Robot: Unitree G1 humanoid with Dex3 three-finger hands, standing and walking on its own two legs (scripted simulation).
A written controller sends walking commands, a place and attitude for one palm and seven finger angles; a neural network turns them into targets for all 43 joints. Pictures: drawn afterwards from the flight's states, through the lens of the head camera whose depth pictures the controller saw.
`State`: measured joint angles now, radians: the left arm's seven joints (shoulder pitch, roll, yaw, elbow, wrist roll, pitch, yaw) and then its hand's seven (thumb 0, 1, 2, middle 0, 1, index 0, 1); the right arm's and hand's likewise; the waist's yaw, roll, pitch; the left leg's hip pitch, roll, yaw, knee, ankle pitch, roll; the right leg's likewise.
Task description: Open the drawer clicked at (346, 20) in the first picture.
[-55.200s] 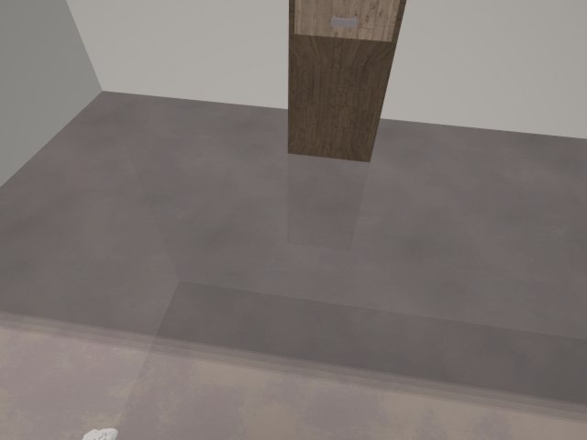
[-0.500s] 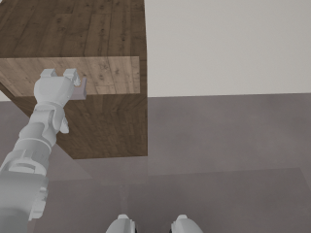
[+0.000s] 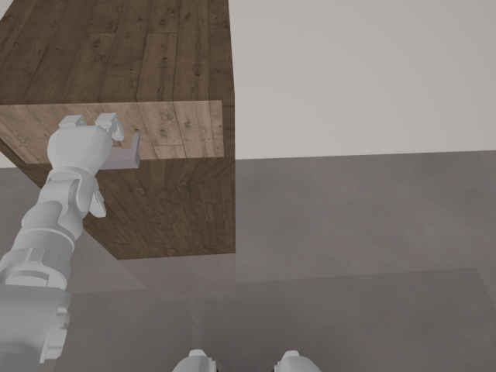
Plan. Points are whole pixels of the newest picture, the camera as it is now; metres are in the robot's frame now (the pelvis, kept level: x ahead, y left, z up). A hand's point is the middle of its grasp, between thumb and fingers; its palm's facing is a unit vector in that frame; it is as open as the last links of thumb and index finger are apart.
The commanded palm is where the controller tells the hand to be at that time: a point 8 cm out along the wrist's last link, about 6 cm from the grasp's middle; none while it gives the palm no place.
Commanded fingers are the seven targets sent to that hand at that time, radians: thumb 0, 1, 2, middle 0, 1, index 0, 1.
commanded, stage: lift the fingers back up to retry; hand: left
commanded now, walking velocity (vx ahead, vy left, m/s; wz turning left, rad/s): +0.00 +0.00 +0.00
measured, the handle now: (111, 149) +0.51 +0.25 +0.00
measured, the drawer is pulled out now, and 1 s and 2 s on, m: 0.00 0.00 0.00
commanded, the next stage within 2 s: re-aim the fingers above the handle in 0.42 s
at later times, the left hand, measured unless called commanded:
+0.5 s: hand (86, 158) +0.45 +0.26 +0.06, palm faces -0.07 -0.05 -1.00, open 13.8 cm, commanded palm +0.43 +0.26 +0.12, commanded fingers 0.00 -0.50 0.30 -0.30 -1.20 -0.30 -1.20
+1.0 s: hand (84, 157) +0.45 +0.26 +0.06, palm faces -0.06 -0.04 -1.00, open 13.8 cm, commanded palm +0.43 +0.26 +0.12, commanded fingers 0.00 -0.50 0.30 -0.30 -1.20 -0.30 -1.20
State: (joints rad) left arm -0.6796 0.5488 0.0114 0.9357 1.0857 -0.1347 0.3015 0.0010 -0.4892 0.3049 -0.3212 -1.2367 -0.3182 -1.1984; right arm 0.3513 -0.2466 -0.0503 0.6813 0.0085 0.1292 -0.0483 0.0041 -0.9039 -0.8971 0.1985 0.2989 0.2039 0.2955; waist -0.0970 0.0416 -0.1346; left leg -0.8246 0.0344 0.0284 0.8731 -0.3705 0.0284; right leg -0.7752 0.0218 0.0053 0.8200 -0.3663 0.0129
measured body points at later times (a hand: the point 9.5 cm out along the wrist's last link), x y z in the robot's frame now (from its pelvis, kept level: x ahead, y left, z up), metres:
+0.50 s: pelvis +0.04 +0.00 +0.02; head +0.10 -0.01 +0.47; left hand +0.45 +0.26 +0.11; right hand +0.13 -0.27 -0.11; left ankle +0.02 +0.10 -0.69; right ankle +0.01 -0.13 -0.69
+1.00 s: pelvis +0.03 -0.01 +0.02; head +0.09 -0.02 +0.47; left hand +0.44 +0.26 +0.12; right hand +0.09 -0.28 -0.11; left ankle +0.02 +0.10 -0.69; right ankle +0.01 -0.13 -0.69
